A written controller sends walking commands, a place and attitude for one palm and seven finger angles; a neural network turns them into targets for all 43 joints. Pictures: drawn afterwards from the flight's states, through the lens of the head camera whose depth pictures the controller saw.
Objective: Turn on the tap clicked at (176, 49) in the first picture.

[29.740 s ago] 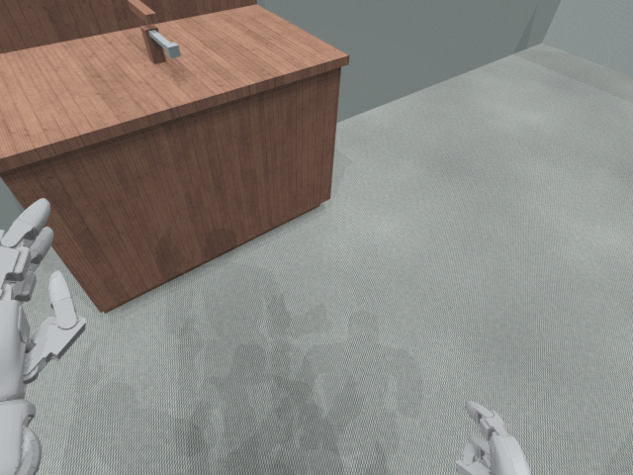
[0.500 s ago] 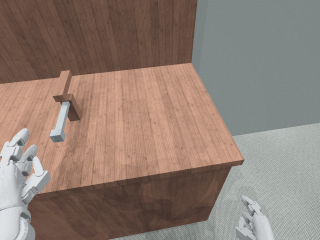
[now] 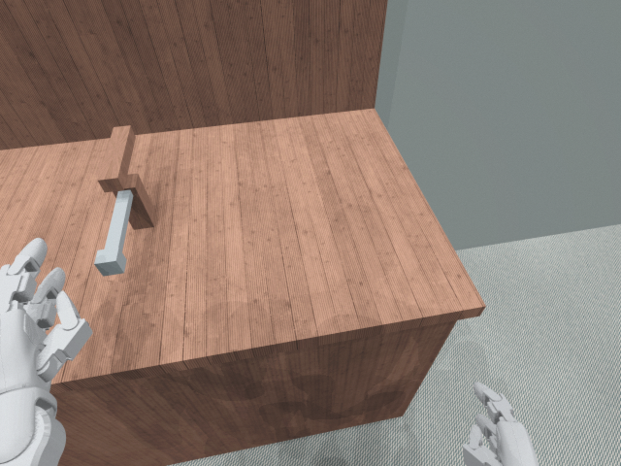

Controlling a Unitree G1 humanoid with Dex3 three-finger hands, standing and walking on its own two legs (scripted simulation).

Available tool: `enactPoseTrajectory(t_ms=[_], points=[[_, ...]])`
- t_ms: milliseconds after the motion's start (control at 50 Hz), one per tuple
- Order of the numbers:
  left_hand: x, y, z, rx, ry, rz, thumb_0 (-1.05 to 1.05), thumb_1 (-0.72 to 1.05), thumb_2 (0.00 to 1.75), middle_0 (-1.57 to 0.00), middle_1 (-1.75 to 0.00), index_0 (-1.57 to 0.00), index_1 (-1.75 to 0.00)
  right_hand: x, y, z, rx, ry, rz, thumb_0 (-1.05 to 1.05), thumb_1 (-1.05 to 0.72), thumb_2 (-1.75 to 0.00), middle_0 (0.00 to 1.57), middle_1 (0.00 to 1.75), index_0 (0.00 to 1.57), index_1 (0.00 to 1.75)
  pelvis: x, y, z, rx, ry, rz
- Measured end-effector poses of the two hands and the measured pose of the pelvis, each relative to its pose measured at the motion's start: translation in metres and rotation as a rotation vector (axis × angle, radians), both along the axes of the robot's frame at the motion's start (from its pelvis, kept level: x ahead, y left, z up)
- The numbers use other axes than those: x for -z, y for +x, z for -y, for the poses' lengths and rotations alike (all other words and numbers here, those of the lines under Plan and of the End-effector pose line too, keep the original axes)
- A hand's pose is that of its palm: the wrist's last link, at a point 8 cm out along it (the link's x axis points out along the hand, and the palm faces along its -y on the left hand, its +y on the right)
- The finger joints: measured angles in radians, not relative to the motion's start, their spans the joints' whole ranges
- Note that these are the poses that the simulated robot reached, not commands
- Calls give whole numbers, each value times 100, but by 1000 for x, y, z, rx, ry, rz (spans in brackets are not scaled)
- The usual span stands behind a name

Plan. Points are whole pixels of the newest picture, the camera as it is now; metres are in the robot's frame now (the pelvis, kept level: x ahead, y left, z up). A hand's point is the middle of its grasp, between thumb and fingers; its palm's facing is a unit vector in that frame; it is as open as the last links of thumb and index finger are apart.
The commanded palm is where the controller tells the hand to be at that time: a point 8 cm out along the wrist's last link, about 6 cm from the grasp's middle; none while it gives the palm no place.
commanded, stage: reach beside the lever's end, fingers flat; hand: left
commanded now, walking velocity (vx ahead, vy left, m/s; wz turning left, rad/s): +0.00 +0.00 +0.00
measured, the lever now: (111, 261) +0.34 +0.32 +0.07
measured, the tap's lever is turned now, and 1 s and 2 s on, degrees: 0 0 0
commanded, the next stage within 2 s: push the lever round in 1.58 s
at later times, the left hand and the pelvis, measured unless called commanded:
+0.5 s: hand (72, 303) +0.26 +0.32 +0.09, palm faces +0.54 -0.83 -0.12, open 7.6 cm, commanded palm +0.22 +0.36 +0.09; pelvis +0.00 +0.01 +0.00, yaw -1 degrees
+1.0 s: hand (77, 284) +0.30 +0.35 +0.07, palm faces +0.53 -0.84 -0.12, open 7.8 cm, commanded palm +0.26 +0.38 +0.06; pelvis -0.01 +0.01 -0.01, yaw -1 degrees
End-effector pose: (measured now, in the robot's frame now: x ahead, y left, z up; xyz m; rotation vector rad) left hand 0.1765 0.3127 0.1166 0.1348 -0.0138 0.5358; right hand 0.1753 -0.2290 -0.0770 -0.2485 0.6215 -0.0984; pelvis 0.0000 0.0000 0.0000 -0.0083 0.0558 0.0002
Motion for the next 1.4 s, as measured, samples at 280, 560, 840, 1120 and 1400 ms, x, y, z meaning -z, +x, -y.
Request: enactPoseTrajectory(t_ms=[280, 560, 840, 1120, 1400], points=[[9, 33, -17, 0, -14, -27, 1, 90, 90, -18, -25, -18, -24, 3, -6, -6, 23, 9, -33, 1, -90, -90, 20, 30, 20, 30, 0, 0, -5, 17, 0, -26], [22, 37, -45, -32, -17, -19, 1, 90, 90, -17, -21, -17, -21, 13, -23, 11, 54, -41, -105, 1, -90, -90, 20, 30, 20, 30, 4, -4, -5, 10, -7, -47], [29, 59, -63, -21, -23, -24, 1, 90, 90, -16, -18, -16, -17, 22, -43, 15, 87, -49, -160, 1, -90, -90, 20, 30, 20, 30, 8, -7, -7, 15, -13, -76], [45, 87, -78, -34, -23, -23, 1, 90, 90, -15, -16, -15, -15, 32, -64, 19, 110, -80, -254, 1, -90, -90, 20, 30, 20, 30, 15, -8, -9, 19, -20, -118], [52, 77, -85, -25, -24, -36, 1, 90, 90, -15, -16, -15, -15, 31, -69, 16, 135, -76, -283, 1, -90, -90, 20, 30, 20, 30, 15, 1, -18, 32, -25, -130]])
